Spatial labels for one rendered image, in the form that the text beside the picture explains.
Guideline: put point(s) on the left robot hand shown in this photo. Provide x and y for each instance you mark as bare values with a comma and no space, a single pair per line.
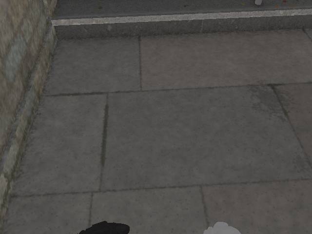
105,227

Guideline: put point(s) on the right robot shin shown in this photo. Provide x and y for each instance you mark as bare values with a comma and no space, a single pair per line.
220,223

